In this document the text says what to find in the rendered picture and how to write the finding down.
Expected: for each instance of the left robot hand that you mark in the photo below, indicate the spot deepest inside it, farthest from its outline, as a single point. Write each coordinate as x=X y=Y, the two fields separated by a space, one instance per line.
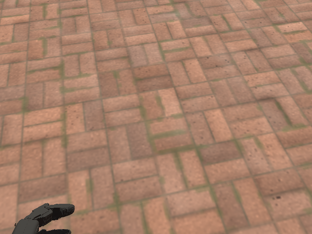
x=42 y=216

